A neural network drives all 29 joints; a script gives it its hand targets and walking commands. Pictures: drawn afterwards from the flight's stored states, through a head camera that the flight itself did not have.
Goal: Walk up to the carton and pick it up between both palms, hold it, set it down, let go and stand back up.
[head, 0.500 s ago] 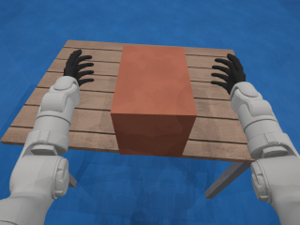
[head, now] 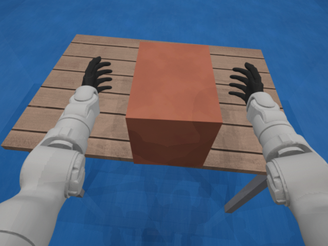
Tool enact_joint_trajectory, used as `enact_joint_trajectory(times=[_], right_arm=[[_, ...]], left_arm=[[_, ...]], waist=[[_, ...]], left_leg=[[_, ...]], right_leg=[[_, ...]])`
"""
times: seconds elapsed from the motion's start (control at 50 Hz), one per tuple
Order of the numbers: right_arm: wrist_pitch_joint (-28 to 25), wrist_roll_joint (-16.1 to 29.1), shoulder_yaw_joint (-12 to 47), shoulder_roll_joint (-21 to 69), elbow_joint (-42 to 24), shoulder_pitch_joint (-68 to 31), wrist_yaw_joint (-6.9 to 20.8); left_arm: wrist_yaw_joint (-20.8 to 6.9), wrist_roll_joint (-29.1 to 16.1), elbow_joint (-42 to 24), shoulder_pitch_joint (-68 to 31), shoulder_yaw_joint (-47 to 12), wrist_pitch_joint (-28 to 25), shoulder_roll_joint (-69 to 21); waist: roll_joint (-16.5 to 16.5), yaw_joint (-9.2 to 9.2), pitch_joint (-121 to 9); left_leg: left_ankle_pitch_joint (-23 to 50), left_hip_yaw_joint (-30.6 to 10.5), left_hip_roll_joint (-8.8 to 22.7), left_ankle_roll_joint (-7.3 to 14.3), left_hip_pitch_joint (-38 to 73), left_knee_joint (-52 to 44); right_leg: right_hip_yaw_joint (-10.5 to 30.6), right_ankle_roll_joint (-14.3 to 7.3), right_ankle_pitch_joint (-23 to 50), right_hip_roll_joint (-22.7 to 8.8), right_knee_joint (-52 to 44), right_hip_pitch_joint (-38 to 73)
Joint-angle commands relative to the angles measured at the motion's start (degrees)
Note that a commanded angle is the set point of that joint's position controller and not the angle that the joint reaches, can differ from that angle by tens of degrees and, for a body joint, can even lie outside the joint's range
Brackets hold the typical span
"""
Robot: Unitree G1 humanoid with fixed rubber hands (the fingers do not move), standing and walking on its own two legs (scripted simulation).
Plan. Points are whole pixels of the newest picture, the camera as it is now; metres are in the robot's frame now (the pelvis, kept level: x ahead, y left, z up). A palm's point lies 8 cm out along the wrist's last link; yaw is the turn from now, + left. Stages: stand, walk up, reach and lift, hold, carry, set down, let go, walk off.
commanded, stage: reach and lift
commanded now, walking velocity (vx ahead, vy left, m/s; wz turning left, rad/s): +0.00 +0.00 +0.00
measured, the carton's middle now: (171, 104) +0.51 +0.04 +0.00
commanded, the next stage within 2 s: none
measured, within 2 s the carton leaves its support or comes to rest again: neither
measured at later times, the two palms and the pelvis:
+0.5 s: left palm (101, 106) +0.43 +0.23 +0.05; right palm (240, 111) +0.47 -0.16 +0.06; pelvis +0.00 +0.00 -0.01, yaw +0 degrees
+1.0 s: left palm (115, 107) +0.44 +0.19 +0.05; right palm (227, 112) +0.46 -0.12 +0.06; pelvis +0.00 +0.00 -0.01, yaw +0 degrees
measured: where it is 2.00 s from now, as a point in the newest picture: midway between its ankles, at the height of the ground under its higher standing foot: outside the picture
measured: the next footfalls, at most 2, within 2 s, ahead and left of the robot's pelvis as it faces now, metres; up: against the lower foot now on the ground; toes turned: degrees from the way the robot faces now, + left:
none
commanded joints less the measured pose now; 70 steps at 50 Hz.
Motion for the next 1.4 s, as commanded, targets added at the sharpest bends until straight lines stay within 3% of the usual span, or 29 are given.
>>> enact_joint_trajectory(times=[0.0,0.14,0.18,0.2,0.28,0.34,0.42,0.46,0.48,0.58,0.64,0.68,0.7,0.76,0.8,0.92,1.02,1.08,1.18,1.22,1.32,1.38], right_arm=[[-5.4,-0.8,-2.5,-8.2,-6.8,-26.6,-0.1],[-9.9,-1.8,-2.6,-8.3,-3.9,-25.3,0.3],[-11.1,-1.6,-1.5,-7.8,-3.8,-24.6,0.4],[-11.7,-1.6,-1.6,-7.5,-4.2,-25.2,0.5],[-13.2,-1.9,-1.6,-7.3,-4.8,-24.5,0.7],[-14.0,-2.1,-1.8,-7.1,-4.4,-23.5,0.7],[-14.1,-3.3,-1.1,-5.6,-4.6,-22.4,0.4],[-14.5,-3.7,-1.8,-5.1,-6.0,-22.8,0.0],[-14.7,-4.1,-2.3,-5.0,-5.4,-22.7,-0.2],[-14.9,-6.6,-3.5,-2.1,-6.3,-22.4,-0.9],[-15.2,-8.5,-5.1,0.6,-7.2,-22.3,-1.6],[-15.0,-11.1,-7.1,1.6,-7.3,-22.7,-2.2],[-15.1,-12.2,-7.9,2.9,-7.4,-21.9,-2.4],[-15.0,-15.2,-11.0,4.4,-8.0,-21.7,-3.0],[-14.8,-17.6,-13.4,6.0,-8.6,-21.5,-3.5],[-14.1,-21.4,-16.4,10.3,-11.2,-20.8,-2.6],[-13.8,-26.1,-21.0,12.6,-12.2,-19.7,-2.0],[-13.4,-29.8,-24.0,15.4,-12.4,-19.3,-0.7],[-13.9,-37.2,-29.3,21.2,-13.2,-17.4,0.6],[-14.2,-40.7,-31.2,26.5,-13.8,-16.9,1.9],[-14.8,-51.5,-32.9,44.7,-16.2,-15.8,6.8],[-15.0,-54.9,-33.7,45.5,-16.2,-14.1,8.2]], left_arm=[[0.4,-0.7,-6.8,-26.3,-0.3,-7.4,7.8],[0.4,-3.1,-0.8,-25.5,-2.6,-14.0,6.7],[0.0,-3.7,1.3,-24.0,-2.5,-15.4,6.5],[-0.2,-4.2,1.1,-24.9,-3.4,-16.1,6.1],[0.2,-3.4,-0.6,-24.9,-2.0,-18.1,6.6],[0.1,-3.1,-1.8,-24.4,-2.1,-18.7,5.4],[-0.4,-1.8,0.3,-21.8,-0.1,-19.0,4.9],[-0.4,-1.0,0.0,-22.0,0.8,-19.5,4.8],[-0.3,-0.8,0.0,-22.4,0.7,-19.6,4.2],[-0.3,1.1,0.3,-21.7,2.6,-20.2,2.0],[0.0,3.3,-1.1,-21.6,3.8,-20.4,-0.6],[0.2,5.5,-0.2,-21.2,6.8,-20.1,-0.5],[0.4,6.5,-1.4,-21.5,6.9,-20.2,-2.0],[1.3,10.5,-2.3,-21.6,10.7,-19.9,-2.4],[2.1,12.5,-3.2,-21.4,12.2,-19.4,-4.0],[2.5,15.8,-6.1,-22.2,14.1,-19.2,-8.1],[2.1,19.2,-6.2,-22.1,16.3,-18.4,-10.7],[2.0,21.0,-8.0,-23.3,17.3,-18.4,-13.5],[0.7,26.5,-9.1,-21.9,21.1,-17.4,-17.9],[-0.6,29.2,-9.6,-21.9,21.6,-16.9,-22.4],[-5.2,36.7,-10.5,-21.0,22.5,-15.1,-38.5],[-5.5,37.6,-12.6,-19.3,22.6,-13.5,-41.1]], waist=[[2.0,-0.35,-34.0],[2.2,-0.57,-39.1],[1.6,0.35,-39.5],[1.3,-0.38,-40.1],[1.9,0.73,-43.7],[2.9,0.16,-45.3],[-0.8,0.51,-43.5],[-0.3,0.80,-44.2],[-0.1,0.00,-44.4],[-1.7,0.15,-43.3],[-0.5,-0.10,-43.4],[-1.8,0.24,-41.8],[-1.0,-0.30,-42.1],[-0.5,0.33,-41.2],[-0.3,-0.51,-40.9],[0.5,0.43,-41.9],[0.7,-0.23,-37.6],[1.2,-0.63,-36.7],[0.9,-0.79,-35.1],[1.5,-1.10,-33.9],[1.0,0.27,-29.5],[0.8,-0.07,-27.5]], left_leg=[[17.0,3.0,-1.2,-1.0,15.8,3.2],[17.4,2.8,-0.6,-2.0,14.4,6.5],[17.7,3.1,-0.6,-1.8,12.2,7.4],[17.5,2.9,-0.6,-1.8,11.4,7.6],[19.5,3.3,-0.5,-2.1,10.7,9.0],[22.7,2.9,-0.4,-2.7,11.9,9.5],[20.1,3.3,-0.7,-1.6,7.6,8.6],[20.0,3.5,-0.9,-1.6,6.7,8.1],[20.7,3.3,-0.8,-1.6,7.2,8.4],[21.2,3.5,-1.0,-1.3,6.2,8.0],[22.4,3.5,-0.8,-1.4,7.1,7.4],[21.3,3.7,-1.0,-1.0,5.9,6.9],[21.9,3.6,-1.0,-1.1,6.3,6.5],[22.3,4.0,-0.9,-1.0,7.3,5.9],[22.0,4.0,-0.9,-1.1,8.2,5.4],[24.2,4.6,-0.9,-1.3,11.8,5.5],[22.3,4.7,-1.1,-1.3,13.6,4.4],[21.8,4.9,-0.9,-1.6,15.6,3.5],[22.3,5.9,-1.2,-1.3,17.1,1.8],[23.5,6.1,-1.2,-1.4,19.1,1.1],[23.9,7.6,-1.4,-0.9,22.5,-1.4],[25.2,8.4,-1.2,-1.0,25.2,-2.0]], right_leg=[[-3.1,1.8,14.9,-0.1,1.5,8.7],[-4.0,1.6,12.1,0.1,3.9,1.9],[-3.8,2.0,12.7,-0.2,5.0,1.8],[-3.9,2.0,12.7,-0.3,5.5,1.8],[-3.9,2.2,13.8,-0.3,6.5,0.5],[-3.9,2.5,16.8,-0.1,6.9,0.2],[-2.9,3.2,19.5,-0.8,7.3,4.5],[-2.9,3.2,19.8,-0.9,7.5,5.5],[-3.0,3.1,20.2,-0.9,7.5,5.4],[-2.6,3.4,22.2,-1.0,7.3,6.8],[-2.6,3.2,23.2,-0.9,7.1,7.9],[-2.3,3.4,23.4,-1.1,6.6,8.9],[-2.6,3.4,24.1,-1.1,6.6,9.4],[-2.4,2.9,23.7,-1.0,5.9,10.6],[-3.0,2.9,23.0,-0.8,5.3,11.0],[-3.3,2.5,23.3,-0.7,4.2,11.3],[-3.7,1.9,18.5,-0.9,2.5,10.9],[-4.6,1.4,14.8,-0.8,1.4,9.8],[-5.0,1.7,16.3,-1.3,0.3,12.8],[-5.6,1.6,16.3,-1.3,-0.5,13.0],[-6.3,1.7,15.7,-1.8,-2.2,15.8],[-7.2,1.7,15.6,-1.3,-3.0,16.4]])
